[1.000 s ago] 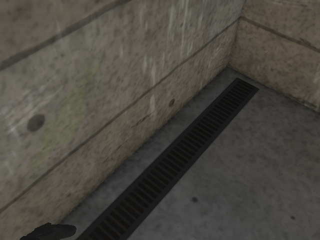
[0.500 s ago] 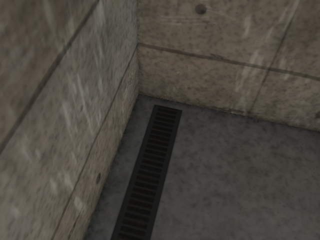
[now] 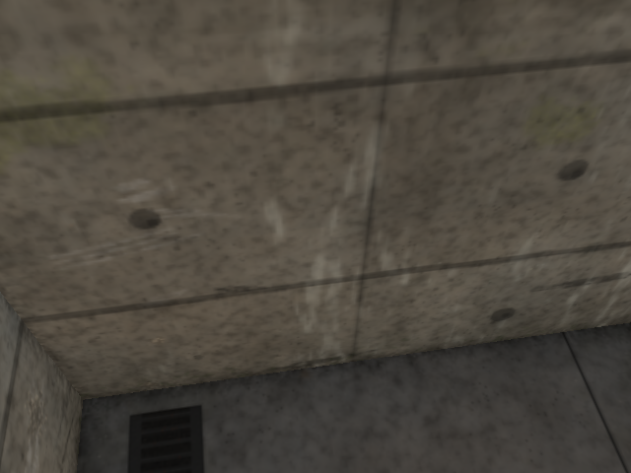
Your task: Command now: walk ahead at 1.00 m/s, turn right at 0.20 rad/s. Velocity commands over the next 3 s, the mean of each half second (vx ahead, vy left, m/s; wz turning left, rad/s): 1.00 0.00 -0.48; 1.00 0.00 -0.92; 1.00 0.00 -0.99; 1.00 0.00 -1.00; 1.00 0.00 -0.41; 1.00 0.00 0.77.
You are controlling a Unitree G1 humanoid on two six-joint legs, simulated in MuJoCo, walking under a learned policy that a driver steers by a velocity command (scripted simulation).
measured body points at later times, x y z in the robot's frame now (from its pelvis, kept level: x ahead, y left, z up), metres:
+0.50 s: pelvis +0.29 -0.03 +0.02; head +0.35 -0.02 +0.47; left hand +0.56 +0.17 -0.07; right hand +0.42 -0.30 -0.09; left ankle +0.38 +0.05 -0.72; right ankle +0.30 -0.18 -0.69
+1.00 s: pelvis +0.27 -0.11 +0.02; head +0.32 -0.14 +0.46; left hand +0.58 +0.02 -0.08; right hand +0.32 -0.43 -0.07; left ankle +0.35 +0.00 -0.72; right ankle +0.23 -0.18 -0.67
